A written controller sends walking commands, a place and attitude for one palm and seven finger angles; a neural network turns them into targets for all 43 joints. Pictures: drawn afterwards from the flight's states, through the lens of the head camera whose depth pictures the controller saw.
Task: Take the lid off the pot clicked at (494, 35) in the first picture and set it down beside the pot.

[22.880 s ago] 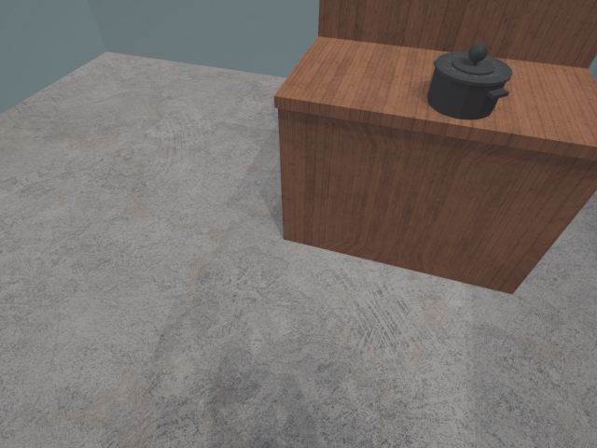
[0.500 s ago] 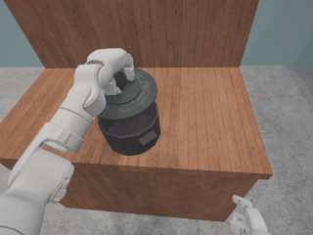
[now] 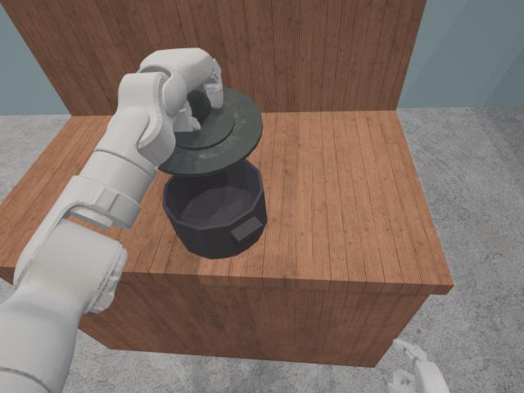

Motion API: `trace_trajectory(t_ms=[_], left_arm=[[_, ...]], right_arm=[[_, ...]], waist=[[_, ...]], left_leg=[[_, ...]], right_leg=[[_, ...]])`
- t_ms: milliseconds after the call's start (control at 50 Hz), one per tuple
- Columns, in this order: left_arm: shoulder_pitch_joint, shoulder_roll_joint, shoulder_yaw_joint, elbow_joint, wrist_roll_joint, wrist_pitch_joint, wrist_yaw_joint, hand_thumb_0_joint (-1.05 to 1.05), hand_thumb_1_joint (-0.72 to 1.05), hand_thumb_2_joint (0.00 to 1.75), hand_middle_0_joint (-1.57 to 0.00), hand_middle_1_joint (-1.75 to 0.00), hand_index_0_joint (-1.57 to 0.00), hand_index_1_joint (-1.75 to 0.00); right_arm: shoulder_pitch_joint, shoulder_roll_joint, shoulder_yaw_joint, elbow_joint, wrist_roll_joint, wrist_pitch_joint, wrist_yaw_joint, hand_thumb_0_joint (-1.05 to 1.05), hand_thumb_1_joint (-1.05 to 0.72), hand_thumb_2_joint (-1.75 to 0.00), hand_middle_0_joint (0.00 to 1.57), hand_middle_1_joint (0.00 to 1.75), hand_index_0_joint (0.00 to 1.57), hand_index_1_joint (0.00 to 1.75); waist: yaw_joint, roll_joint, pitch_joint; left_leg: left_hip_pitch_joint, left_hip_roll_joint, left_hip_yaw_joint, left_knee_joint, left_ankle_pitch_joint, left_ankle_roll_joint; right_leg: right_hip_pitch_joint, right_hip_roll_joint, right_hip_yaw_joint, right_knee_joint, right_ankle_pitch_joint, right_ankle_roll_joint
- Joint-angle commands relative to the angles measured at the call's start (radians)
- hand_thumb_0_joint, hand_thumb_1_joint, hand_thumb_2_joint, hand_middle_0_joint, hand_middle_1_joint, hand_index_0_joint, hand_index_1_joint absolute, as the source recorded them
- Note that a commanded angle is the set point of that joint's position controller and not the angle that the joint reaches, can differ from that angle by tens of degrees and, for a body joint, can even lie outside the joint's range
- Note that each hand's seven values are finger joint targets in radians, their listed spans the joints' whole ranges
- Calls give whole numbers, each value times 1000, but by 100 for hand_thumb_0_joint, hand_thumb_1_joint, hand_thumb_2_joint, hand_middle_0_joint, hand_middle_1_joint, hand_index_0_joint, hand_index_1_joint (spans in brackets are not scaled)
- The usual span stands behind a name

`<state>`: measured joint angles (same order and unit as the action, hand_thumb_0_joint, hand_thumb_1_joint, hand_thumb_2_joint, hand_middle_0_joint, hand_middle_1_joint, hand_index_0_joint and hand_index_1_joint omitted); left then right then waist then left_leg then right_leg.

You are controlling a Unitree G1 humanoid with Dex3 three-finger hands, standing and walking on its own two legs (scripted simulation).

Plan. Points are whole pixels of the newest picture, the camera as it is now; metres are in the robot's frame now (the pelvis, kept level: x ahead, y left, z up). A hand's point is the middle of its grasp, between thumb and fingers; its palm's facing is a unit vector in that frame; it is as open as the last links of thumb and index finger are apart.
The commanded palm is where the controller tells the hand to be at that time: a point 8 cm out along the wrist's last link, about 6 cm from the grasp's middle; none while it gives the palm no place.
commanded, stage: lift the lid straight up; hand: left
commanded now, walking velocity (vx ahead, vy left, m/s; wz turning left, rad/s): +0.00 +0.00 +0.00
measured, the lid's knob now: (195, 106) +0.48 +0.11 +0.21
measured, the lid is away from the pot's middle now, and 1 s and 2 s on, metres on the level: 0.02 0.08 0.19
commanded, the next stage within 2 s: move the lid sideways beside the pot in 0.34 s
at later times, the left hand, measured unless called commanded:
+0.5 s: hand (187, 99) +0.45 +0.10 +0.24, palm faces -0.15 -0.01 -0.99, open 7.5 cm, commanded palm +0.42 +0.12 +0.32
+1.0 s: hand (129, 106) +0.44 +0.18 +0.24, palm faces -0.17 -0.02 -0.99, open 7.5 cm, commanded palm +0.42 +0.19 +0.32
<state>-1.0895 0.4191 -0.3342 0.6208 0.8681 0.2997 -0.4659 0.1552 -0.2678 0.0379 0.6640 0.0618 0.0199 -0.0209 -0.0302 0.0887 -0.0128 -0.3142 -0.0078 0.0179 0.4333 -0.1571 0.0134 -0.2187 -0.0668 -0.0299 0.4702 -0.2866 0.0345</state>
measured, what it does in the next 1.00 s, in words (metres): stands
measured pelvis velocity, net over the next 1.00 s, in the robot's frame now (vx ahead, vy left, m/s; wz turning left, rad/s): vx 0.00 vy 0.00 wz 0.01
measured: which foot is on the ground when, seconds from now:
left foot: down 0.00-1.00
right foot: down 0.00-1.00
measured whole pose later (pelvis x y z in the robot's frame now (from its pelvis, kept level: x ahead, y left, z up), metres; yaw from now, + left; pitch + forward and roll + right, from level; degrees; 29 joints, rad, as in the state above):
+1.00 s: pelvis +0.00 +0.00 +0.00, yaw +0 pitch +2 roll +0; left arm -1.05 0.57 -0.25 0.56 0.88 0.26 -0.55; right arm 0.15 -0.28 0.04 0.63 0.07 0.04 -0.04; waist -0.02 0.07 0.00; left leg -0.31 -0.01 0.01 0.44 -0.15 0.02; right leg -0.20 -0.06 -0.04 0.45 -0.27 0.04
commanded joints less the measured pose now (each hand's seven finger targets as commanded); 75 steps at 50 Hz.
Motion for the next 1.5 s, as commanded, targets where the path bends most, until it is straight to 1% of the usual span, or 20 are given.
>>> trace_trajectory(t_ms=[0,180,300,340,380,500,560,620,700,740,820,900,1040,1120,1160,1240,1300,1380,1400,1480], left_arm=[[-676,276,178,-238,22,-9,64,0,66,96,-90,-102,-89,-102],[-612,248,161,-138,43,19,43,0,66,96,-90,-102,-89,-102],[-666,209,120,-264,27,10,38,0,66,96,-90,-102,-89,-102],[-721,284,173,-339,42,1,41,0,66,96,-90,-102,-89,-102],[-719,269,161,-329,38,9,37,0,66,96,-90,-102,-89,-102],[-627,322,215,-182,32,24,43,0,66,96,-90,-102,-89,-102],[-635,295,186,-202,61,17,36,0,66,96,-90,-102,-89,-102],[-617,349,223,-293,67,-2,29,0,66,96,-90,-102,-89,-102],[-561,304,186,-245,36,4,2,0,66,96,-90,-102,-89,-102],[-595,350,208,-207,51,2,-8,0,66,96,-90,-102,-89,-102],[-640,429,247,-273,52,-28,-10,0,66,96,-90,-102,-89,-102],[-622,418,232,-339,35,-52,-17,0,66,96,-90,-102,-89,-102],[-603,430,239,-272,45,-56,-36,0,66,96,-90,-102,-89,-102],[-635,487,266,-298,49,-82,-27,0,66,96,-90,-102,-89,-102],[-599,516,291,-217,57,-81,-31,0,66,96,-90,-102,-89,-102],[-661,475,250,-253,56,-104,-28,0,66,96,-90,-102,-89,-102],[-616,568,321,-271,40,-125,-22,0,66,96,-90,-102,-89,-102],[-574,525,294,-143,51,-119,-40,0,66,96,-90,-102,-89,-102],[-563,578,327,-167,41,-126,-36,0,66,96,-90,-102,-89,-102],[-619,554,303,-234,61,-142,-39,0,66,96,-90,-102,-89,-102]], right_arm=[[-113,-103,-41,-157,0,-64,-5,0,-90,-90,20,30,20,30],[-125,-104,-32,-150,3,-51,1,0,-90,-90,20,30,20,30],[-141,-102,-39,-172,5,-43,7,0,-90,-90,20,30,20,30],[-152,-94,-40,-187,1,-57,7,0,-90,-90,20,30,20,30],[-148,-91,-34,-178,3,-58,7,0,-90,-90,20,30,20,30],[-142,-114,-28,-154,4,-34,-1,0,-90,-90,20,30,20,30],[-157,-96,-24,-169,3,-33,-4,0,-90,-90,20,30,20,30],[-161,-99,-31,-193,0,-33,0,0,-90,-90,20,30,20,30],[-151,-110,-36,-189,10,-20,-2,0,-90,-90,20,30,20,30],[-153,-110,-30,-184,12,-21,-12,0,-90,-90,20,30,20,30],[-134,-113,-31,-188,10,-30,-22,0,-90,-90,20,30,20,30],[-122,-123,-43,-192,10,-33,-19,0,-90,-90,20,30,20,30],[-111,-127,-42,-181,15,-17,-15,0,-90,-90,20,30,20,30],[-92,-130,-43,-182,14,-15,-19,0,-90,-90,20,30,20,30],[-88,-134,-43,-174,15,-12,-25,0,-90,-90,20,30,20,30],[-84,-130,-48,-178,16,-15,-26,0,-90,-90,20,30,20,30],[-61,-151,-55,-177,12,-16,-25,0,-90,-90,20,30,20,30],[-54,-143,-51,-163,19,1,-25,0,-90,-90,20,30,20,30],[-42,-162,-59,-162,18,6,-22,0,-90,-90,20,30,20,30],[-53,-144,-56,-177,18,6,-22,0,-90,-90,20,30,20,30]], waist=[[6,-113,-480],[17,-157,-398],[7,-108,-460],[19,-95,-534],[17,-96,-528],[24,-142,-397],[28,-142,-432],[37,-116,-528],[14,-146,-434],[13,-167,-378],[16,-97,-447],[8,-42,-485],[4,-64,-399],[4,-36,-459],[5,-61,-428],[-8,-5,-440],[0,-6,-479],[-7,-52,-378],[-4,-61,-399],[-4,-15,-441]], left_leg=[[330,-33,-41,5,237,61],[277,-30,-25,-5,205,55],[333,-30,-28,10,255,59],[364,-31,-39,17,292,60],[363,-32,-39,18,324,59],[275,-31,-26,-6,224,53],[290,-28,-23,-9,225,53],[330,-30,-22,7,300,59],[306,-28,-24,8,263,60],[275,-29,-22,-2,188,61],[310,-35,-24,-3,210,63],[359,-32,-40,20,288,63],[315,-28,-44,4,204,58],[337,-29,-46,-7,210,57],[316,-26,-46,-4,190,58],[348,-24,-55,-2,183,55],[356,-23,-60,2,212,57],[299,-22,-48,-7,173,58],[299,-22,-52,-4,189,57],[342,-21,-57,-3,223,58]], right_leg=[[32,63,-29,-43,380,-69],[1,63,-35,-49,357,-65],[17,59,-31,-44,386,-69],[55,64,-24,-32,416,-70],[53,64,-27,-27,447,-69],[25,55,-33,-47,378,-69],[32,56,-28,-46,368,-66],[88,54,-14,-35,435,-64],[37,54,-29,-52,401,-63],[6,60,-31,-63,343,-59],[37,59,-19,-58,357,-60],[40,58,-23,-54,397,-68],[-10,69,-43,-72,314,-68],[8,74,-38,-73,298,-69],[-4,72,-41,-76,287,-70],[-35,76,-47,-81,251,-73],[-3,69,-36,-79,275,-76],[-41,77,-50,-95,256,-71],[-17,68,-44,-92,275,-73],[-28,78,-51,-90,271,-73]])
